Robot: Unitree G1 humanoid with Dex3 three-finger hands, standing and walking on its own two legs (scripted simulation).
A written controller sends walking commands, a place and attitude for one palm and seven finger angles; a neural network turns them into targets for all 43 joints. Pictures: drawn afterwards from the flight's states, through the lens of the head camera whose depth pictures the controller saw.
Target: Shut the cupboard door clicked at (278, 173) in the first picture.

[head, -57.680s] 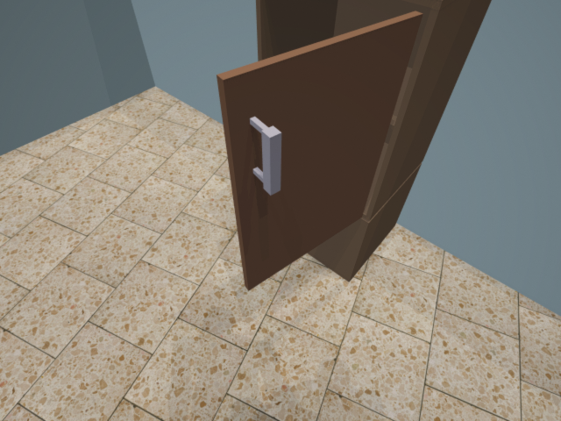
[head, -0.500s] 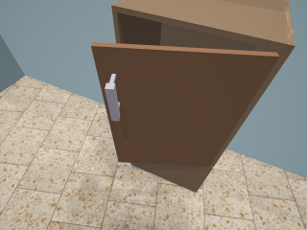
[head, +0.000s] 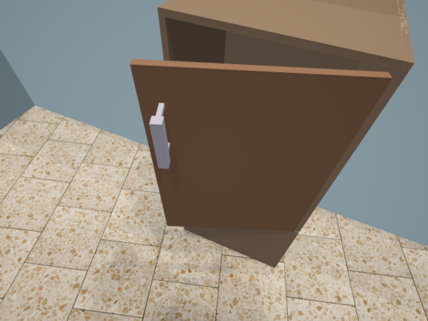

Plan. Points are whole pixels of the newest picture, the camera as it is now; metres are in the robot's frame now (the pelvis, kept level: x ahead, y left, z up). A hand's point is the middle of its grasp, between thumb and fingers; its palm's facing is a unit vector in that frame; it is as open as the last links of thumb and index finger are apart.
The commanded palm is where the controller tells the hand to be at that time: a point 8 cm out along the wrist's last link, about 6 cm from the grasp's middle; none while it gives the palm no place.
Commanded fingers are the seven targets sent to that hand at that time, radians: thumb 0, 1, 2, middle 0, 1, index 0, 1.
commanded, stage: look again from close up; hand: left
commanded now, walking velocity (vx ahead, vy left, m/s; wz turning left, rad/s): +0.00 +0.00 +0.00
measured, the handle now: (162, 136) +0.42 +0.14 +0.11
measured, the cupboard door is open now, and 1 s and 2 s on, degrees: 21 21 21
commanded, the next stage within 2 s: raise the hand and make a fist in 0.16 s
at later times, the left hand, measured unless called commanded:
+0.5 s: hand (128, 276) +0.19 +0.16 +0.00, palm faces +0.17 -0.99 -0.04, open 6.9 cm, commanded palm +0.10 +0.21 -0.04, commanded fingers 0.00 0.90 0.90 -0.42 -0.54 -0.42 -0.54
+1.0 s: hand (136, 286) +0.17 +0.14 +0.01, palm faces +0.02 -1.00 -0.05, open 4.6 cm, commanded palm +0.13 +0.20 +0.02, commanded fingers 0.00 0.90 0.90 -0.88 -1.04 -0.88 -1.04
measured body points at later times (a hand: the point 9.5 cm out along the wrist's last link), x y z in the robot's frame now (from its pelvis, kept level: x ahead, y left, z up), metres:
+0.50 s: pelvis -0.03 -0.02 -0.03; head -0.03 -0.02 +0.42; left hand +0.17 +0.22 +0.01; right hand +0.10 -0.28 -0.13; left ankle -0.02 +0.03 -0.74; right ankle +0.02 -0.11 -0.74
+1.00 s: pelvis -0.02 -0.06 -0.06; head +0.02 -0.06 +0.39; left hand +0.16 +0.20 +0.02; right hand +0.19 -0.24 -0.13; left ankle -0.02 +0.03 -0.74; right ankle +0.02 -0.11 -0.74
